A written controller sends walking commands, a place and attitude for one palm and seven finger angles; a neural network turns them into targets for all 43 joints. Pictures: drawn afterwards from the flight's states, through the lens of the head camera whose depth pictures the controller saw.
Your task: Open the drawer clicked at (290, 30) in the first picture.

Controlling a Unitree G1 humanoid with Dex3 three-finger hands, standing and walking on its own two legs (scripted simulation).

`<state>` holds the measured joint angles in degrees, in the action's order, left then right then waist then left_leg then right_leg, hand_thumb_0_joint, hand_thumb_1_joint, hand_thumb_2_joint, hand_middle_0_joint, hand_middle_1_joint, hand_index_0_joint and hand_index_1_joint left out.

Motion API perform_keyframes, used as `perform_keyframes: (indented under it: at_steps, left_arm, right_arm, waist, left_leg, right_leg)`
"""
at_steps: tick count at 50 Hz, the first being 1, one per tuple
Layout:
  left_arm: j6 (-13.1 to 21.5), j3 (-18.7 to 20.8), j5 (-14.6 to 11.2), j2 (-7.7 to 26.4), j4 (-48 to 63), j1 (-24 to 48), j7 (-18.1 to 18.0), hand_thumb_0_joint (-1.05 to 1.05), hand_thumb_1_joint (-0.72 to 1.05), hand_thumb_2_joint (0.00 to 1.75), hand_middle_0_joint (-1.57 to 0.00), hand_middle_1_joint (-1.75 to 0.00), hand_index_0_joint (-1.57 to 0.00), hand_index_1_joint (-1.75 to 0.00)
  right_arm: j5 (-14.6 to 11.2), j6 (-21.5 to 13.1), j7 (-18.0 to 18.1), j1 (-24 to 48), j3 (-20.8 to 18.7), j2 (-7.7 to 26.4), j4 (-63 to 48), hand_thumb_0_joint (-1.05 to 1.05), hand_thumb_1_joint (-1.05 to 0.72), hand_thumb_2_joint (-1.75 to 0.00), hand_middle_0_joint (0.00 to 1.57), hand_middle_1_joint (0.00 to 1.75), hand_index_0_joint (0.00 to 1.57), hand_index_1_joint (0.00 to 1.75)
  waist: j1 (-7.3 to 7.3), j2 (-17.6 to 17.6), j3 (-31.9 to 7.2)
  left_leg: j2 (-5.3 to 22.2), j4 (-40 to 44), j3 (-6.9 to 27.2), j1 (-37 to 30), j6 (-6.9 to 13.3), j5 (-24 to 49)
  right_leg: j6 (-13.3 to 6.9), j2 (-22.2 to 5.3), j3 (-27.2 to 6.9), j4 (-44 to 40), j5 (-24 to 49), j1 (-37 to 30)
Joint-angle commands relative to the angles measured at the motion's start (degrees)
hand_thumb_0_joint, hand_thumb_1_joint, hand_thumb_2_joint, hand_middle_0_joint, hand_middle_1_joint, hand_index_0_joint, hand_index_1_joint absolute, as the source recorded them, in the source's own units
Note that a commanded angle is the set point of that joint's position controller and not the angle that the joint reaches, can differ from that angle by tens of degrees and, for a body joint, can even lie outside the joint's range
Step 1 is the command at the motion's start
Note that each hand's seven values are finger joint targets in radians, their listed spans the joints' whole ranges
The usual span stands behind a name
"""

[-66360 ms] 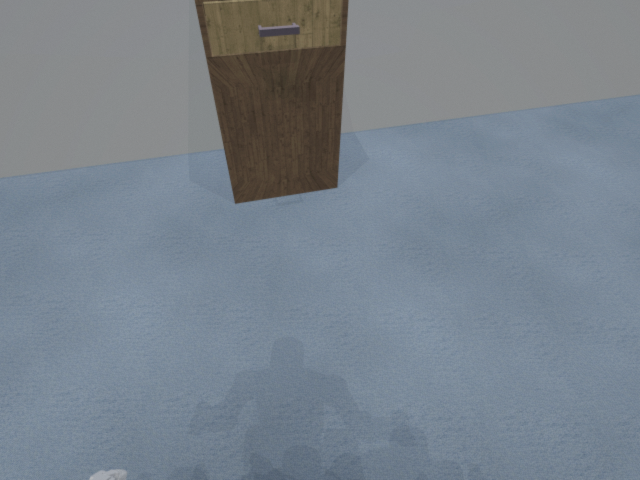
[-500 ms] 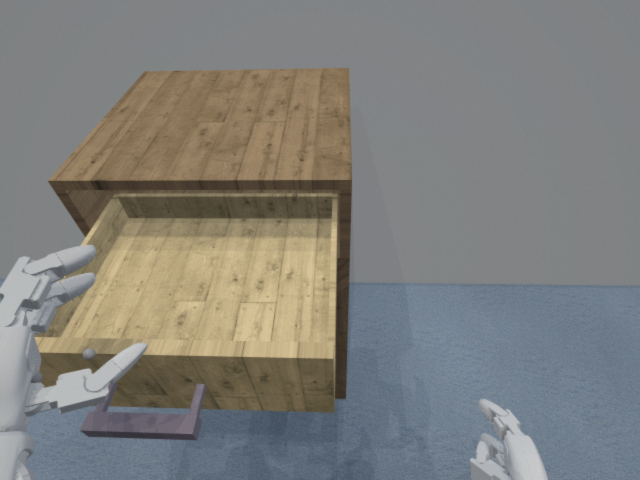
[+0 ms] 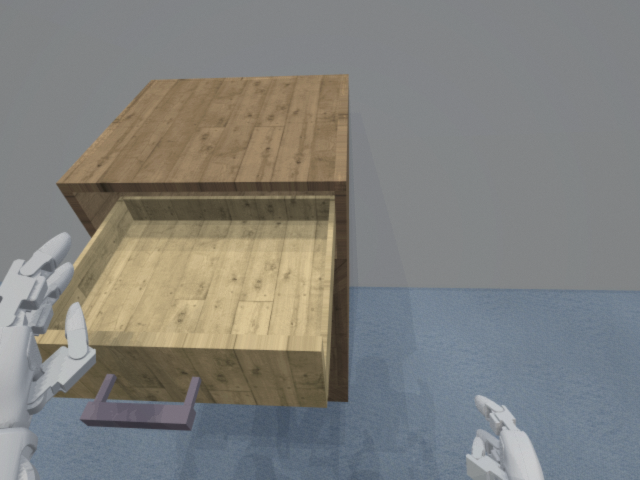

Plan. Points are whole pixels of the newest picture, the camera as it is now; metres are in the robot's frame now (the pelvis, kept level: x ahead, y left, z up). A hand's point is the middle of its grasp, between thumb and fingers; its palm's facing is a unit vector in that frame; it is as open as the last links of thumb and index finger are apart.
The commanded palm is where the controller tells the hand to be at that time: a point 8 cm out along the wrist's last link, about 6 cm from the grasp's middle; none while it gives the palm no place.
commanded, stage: step back with the hand held close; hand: left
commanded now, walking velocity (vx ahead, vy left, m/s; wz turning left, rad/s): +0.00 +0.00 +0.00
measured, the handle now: (145, 399) +0.21 +0.26 -0.01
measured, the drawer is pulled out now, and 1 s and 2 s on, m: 0.30 0.30 0.30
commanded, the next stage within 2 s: stop stepping back and stand still in 1.30 s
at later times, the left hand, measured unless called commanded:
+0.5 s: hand (67, 369) +0.17 +0.25 +0.16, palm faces +0.27 -0.81 -0.52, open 7.4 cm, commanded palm +0.10 +0.30 +0.18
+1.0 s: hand out of the picture +0.11 +0.28 +0.16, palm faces +0.36 -0.81 -0.47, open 7.4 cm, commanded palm +0.04 +0.32 +0.18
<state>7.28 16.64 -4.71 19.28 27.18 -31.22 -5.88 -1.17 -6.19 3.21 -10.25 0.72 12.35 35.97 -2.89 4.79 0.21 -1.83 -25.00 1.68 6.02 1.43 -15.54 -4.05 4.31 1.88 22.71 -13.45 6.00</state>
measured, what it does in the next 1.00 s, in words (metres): shifts its weight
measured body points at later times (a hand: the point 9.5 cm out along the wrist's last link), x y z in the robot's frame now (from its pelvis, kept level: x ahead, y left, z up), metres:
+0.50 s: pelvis -0.03 +0.02 -0.01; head -0.01 +0.02 +0.44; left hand +0.15 +0.29 +0.19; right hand +0.14 -0.24 -0.08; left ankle -0.02 +0.10 -0.74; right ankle -0.01 -0.07 -0.74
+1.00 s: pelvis -0.09 +0.04 -0.02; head -0.06 +0.07 +0.43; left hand +0.09 +0.32 +0.19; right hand +0.07 -0.20 -0.09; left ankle -0.02 +0.11 -0.74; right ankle -0.02 -0.07 -0.73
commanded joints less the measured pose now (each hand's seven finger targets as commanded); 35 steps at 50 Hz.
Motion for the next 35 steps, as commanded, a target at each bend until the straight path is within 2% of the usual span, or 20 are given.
perform_keyframes:
  at_steps: [1, 2, 3, 4, 5, 6, 7, 9, 12, 14, 16, 17, 19, 20, 22, 25, 28, 31, 32, 35]
  left_arm:
    - [4.03, 6.72, -0.09, 9.68, 12.28, 3.72, -0.88, 0.0, 0.9, 0.9, -0.2, -0.3, -0.2, -0.3]
    - [4.15, 7.21, 0.08, 10.45, 12.96, 4.79, -1.0, 0.0, 0.9, 0.9, -0.2, -0.3, -0.2, -0.3]
    - [6.75, 16.88, 0.34, 19.3, 18.17, 12.33, -1.52, 0.0, 0.9, 0.9, -0.2, -0.3, -0.2, -0.3]
    - [7.5, 13.43, 0.74, 14.29, 12.27, 7.38, -0.92, 0.0, 0.9, 0.9, -0.2, -0.3, -0.2, -0.3]
    - [7.37, 11.53, 1.11, 11.78, 9.87, 3.37, -0.54, 0.0, 0.9, 0.9, -0.2, -0.3, -0.2, -0.3]
    - [7.49, 9.66, 1.31, 10.09, 9.83, 1.97, -0.22, 0.0, 0.9, 0.9, -0.2, -0.3, -0.2, -0.3]
    - [8.14, 9.79, 1.51, 10.67, 12.07, 2.4, -0.13, 0.0, 0.9, 0.9, -0.2, -0.3, -0.2, -0.3]
    - [8.09, 10.09, 1.6, 10.29, 11.03, -1.75, -0.4, 0.0, 0.9, 0.9, -0.2, -0.3, -0.2, -0.3]
    - [8.19, 11.51, 1.68, 12.16, 14.34, -3.12, -0.95, 0.0, 0.9, 0.9, -0.2, -0.3, -0.2, -0.3]
    - [8.04, 12.28, 1.66, 12.56, 14.84, -4.87, -1.34, 0.0, 0.9, 0.9, -0.2, -0.3, -0.2, -0.3]
    - [8.14, 12.94, 1.52, 13.31, 16.94, -5.87, -1.62, 0.0, 0.9, 0.9, -0.2, -0.3, -0.2, -0.3]
    - [8.25, 14.02, 1.59, 14.71, 18.75, -5.45, -1.83, 0.0, 0.9, 0.9, -0.2, -0.3, -0.2, -0.3]
    - [8.04, 14.06, 1.49, 14.21, 18.68, -7.14, -2.09, 0.0, 0.9, 0.9, -0.2, -0.3, -0.2, -0.3]
    - [7.9, 14.45, 1.48, 14.41, 18.8, -7.44, -2.21, 0.0, 0.9, 0.9, -0.2, -0.3, -0.2, -0.3]
    - [7.76, 14.4, 1.48, 14.46, 19.56, -7.17, -2.25, 0.0, 0.9, 0.9, -0.2, -0.3, -0.2, -0.3]
    - [7.74, 14.2, 1.52, 13.8, 18.6, -7.39, -2.46, 0.0, 0.9, 0.9, -0.2, -0.3, -0.2, -0.3]
    - [7.87, 13.77, 1.71, 13.5, 19.36, -5.7, -2.63, 0.0, 0.9, 0.9, -0.2, -0.3, -0.2, -0.3]
    - [8.18, 13.44, 2.19, 12.8, 19.37, -4.25, -2.75, 0.0, 0.9, 0.9, -0.2, -0.3, -0.2, -0.3]
    - [8.59, 14.07, 2.61, 13.67, 21.19, -2.74, -2.85, 0.0, 0.9, 0.9, -0.2, -0.3, -0.2, -0.3]
    - [8.82, 13.74, 3.11, 12.47, 19.35, -2.05, -3.04, 0.0, 0.9, 0.9, -0.2, -0.3, -0.2, -0.3]
  right_arm:
    - [-0.04, -3.16, 0.31, 8.03, -1.85, 5.45, -10.07, 0.0, -0.9, -0.9, 0.2, 0.3, 0.2, 0.3]
    - [-0.03, -3.29, 0.42, 8.23, -1.9, 5.52, -9.95, 0.0, -0.9, -0.9, 0.2, 0.3, 0.2, 0.3]
    - [-0.58, -2.6, 0.18, 5.91, -2.18, 7.0, -11.82, 0.0, -0.9, -0.9, 0.2, 0.3, 0.2, 0.3]
    - [-0.06, -2.11, 0.08, 5.44, -2.35, 6.06, -10.15, 0.0, -0.9, -0.9, 0.2, 0.3, 0.2, 0.3]
    - [-0.25, -1.71, -0.18, 5.67, -2.69, 6.03, -10.53, 0.0, -0.9, -0.9, 0.2, 0.3, 0.2, 0.3]
    - [-0.32, -1.34, -0.47, 5.44, -2.8, 6.33, -10.96, 0.0, -0.9, -0.9, 0.2, 0.3, 0.2, 0.3]
    - [-0.24, -1.33, -0.64, 5.8, -3.03, 6.79, -11.44, 0.0, -0.9, -0.9, 0.2, 0.3, 0.2, 0.3]
    - [-0.44, -0.61, -0.66, 5.43, -3.61, 6.77, -11.45, 0.0, -0.9, -0.9, 0.2, 0.3, 0.2, 0.3]
    - [-0.55, 0.28, -0.44, 6.14, -4.12, 7.07, -12.2, 0.0, -0.9, -0.9, 0.2, 0.3, 0.2, 0.3]
    - [-0.69, 0.85, -0.31, 5.95, -4.42, 6.89, -12.78, 0.0, -0.9, -0.9, 0.2, 0.3, 0.2, 0.3]
    - [-0.83, 1.15, -0.16, 5.79, -4.58, 6.91, -13.26, 0.0, -0.9, -0.9, 0.2, 0.3, 0.2, 0.3]
    - [-0.73, 1.15, 0.01, 6.03, -4.59, 7.21, -13.43, 0.0, -0.9, -0.9, 0.2, 0.3, 0.2, 0.3]
    - [-0.72, 1.33, 0.19, 5.87, -4.47, 6.71, -13.94, 0.0, -0.9, -0.9, 0.2, 0.3, 0.2, 0.3]
    - [-0.73, 1.33, 0.22, 5.92, -4.54, 6.62, -14.07, 0.0, -0.9, -0.9, 0.2, 0.3, 0.2, 0.3]
    - [-0.5, 1.26, 0.38, 5.82, -4.54, 7.01, -14.13, 0.0, -0.9, -0.9, 0.2, 0.3, 0.2, 0.3]
    - [-0.5, 0.95, 0.34, 5.24, -4.45, 6.9, -14.26, 0.0, -0.9, -0.9, 0.2, 0.3, 0.2, 0.3]
    - [-0.27, 0.45, 0.44, 4.85, -4.23, 7.15, -14.21, 0.0, -0.9, -0.9, 0.2, 0.3, 0.2, 0.3]
    - [-0.18, -0.19, 0.32, 4.46, -3.89, 7.36, -14.67, 0.0, -0.9, -0.9, 0.2, 0.3, 0.2, 0.3]
    - [0.0, -0.51, 0.46, 4.54, -3.99, 7.89, -14.86, 0.0, -0.9, -0.9, 0.2, 0.3, 0.2, 0.3]
    - [0.04, -1.05, 0.43, 3.77, -3.62, 7.32, -14.94, 0.0, -0.9, -0.9, 0.2, 0.3, 0.2, 0.3]
  waist:
    - [-0.19, -1.4, -3.64]
    - [-0.21, -0.75, -3.2]
    - [1.71, -2.58, 2.18]
    - [2.27, -6.31, 1.24]
    - [2.42, -8.18, -0.64]
    - [2.67, -8.57, -1.74]
    - [2.7, -6.32, -3.07]
    - [2.68, -5.85, -6.14]
    - [2.79, -4.06, -8.31]
    - [2.79, -5.32, -9.24]
    - [2.92, -4.54, -10.17]
    - [2.88, -2.68, -10.8]
    - [2.81, -1.62, -10.87]
    - [2.73, -2.32, -10.84]
    - [2.79, -0.4, -10.11]
    - [2.84, -1.78, -8.55]
    - [3.12, -1.44, -7.06]
    - [3.28, 0.04, -5.03]
    - [3.19, 1.42, -5.08]
    - [3.38, -0.72, -3.53]
  left_leg:
    - [3.33, 2.77, -0.03, -0.67, 0.1, 11.63]
    - [3.24, 2.7, -0.04, -0.76, 0.0, 11.56]
    - [3.62, 0.83, 2.14, 3.69, 1.1, 5.81]
    - [3.19, -1.43, 2.59, 2.98, 1.35, 4.7]
    - [3.03, -2.69, 2.14, 2.0, 1.47, 4.96]
    - [2.86, -3.48, 1.84, 2.2, 1.52, 5.73]
    - [2.81, -3.34, 1.68, 2.34, 1.44, 6.74]
    - [3.68, -2.51, 1.48, 2.33, 1.53, 9.04]
    - [4.84, -1.66, 1.93, 3.82, 1.43, 13.79]
    - [5.69, -1.51, 2.77, 5.03, 1.4, 15.9]
    - [6.19, -1.67, 3.65, 6.01, 1.44, 17.56]
    - [6.54, -1.27, 3.99, 6.37, 1.31, 19.24]
    - [7.58, -0.26, 5.19, 8.26, 1.61, 19.79]
    - [7.99, 0.15, 5.66, 9.45, 1.76, 19.18]
    - [8.28, 0.69, 6.24, 11.41, 1.92, 17.06]
    - [9.16, 1.96, 7.49, 15.99, 2.55, 10.46]
    - [9.8, 3.38, 8.49, 19.7, 3.05, 4.48]
    - [10.88, 5.68, 9.7, 26.51, 4.15, -6.35]
    - [11.12, 6.67, 10.25, 28.79, 4.5, -9.57]
    - [11.36, 6.79, 10.49, 34.29, 5.25, -17.14]
  right_leg:
    - [2.28, -5.68, -2.82, -4.9, 9.23, 1.03]
    - [2.13, -5.56, -3.05, -5.41, 9.09, 1.35]
    - [1.82, -8.99, -11.58, -8.85, 10.06, 7.79]
    - [1.43, -10.7, -12.12, -9.57, 9.67, 8.36]
    - [1.65, -11.61, -13.04, -9.46, 10.63, 8.63]
    - [1.79, -12.14, -12.16, -8.83, 12.04, 8.19]
    - [1.58, -12.42, -12.09, -7.88, 14.14, 7.89]
    - [2.07, -12.25, -10.67, -5.49, 16.14, 6.11]
    - [2.52, -11.66, -9.15, -2.22, 20.75, 4.39]
    - [2.45, -11.17, -8.39, -0.56, 20.3, 3.84]
    - [2.2, -10.96, -8.21, 0.94, 20.94, 3.62]
    - [2.06, -10.8, -7.98, 2.01, 21.56, 3.53]
    - [2.45, -9.73, -7.01, 3.86, 19.92, 3.01]
    - [2.7, -9.31, -6.78, 4.53, 18.87, 2.63]
    - [2.47, -9.1, -7.15, 5.03, 17.02, 3.01]
    - [2.67, -8.59, -7.28, 6.37, 11.3, 2.91]
    - [2.78, -8.13, -7.58, 7.49, 7.91, 3.06]
    - [3.08, -7.32, -7.85, 10.23, 3.43, 1.31]
    - [3.16, -6.75, -7.84, 11.26, 3.46, -0.31]
    - [3.45, -6.61, -8.25, 12.72, 1.24, -1.98]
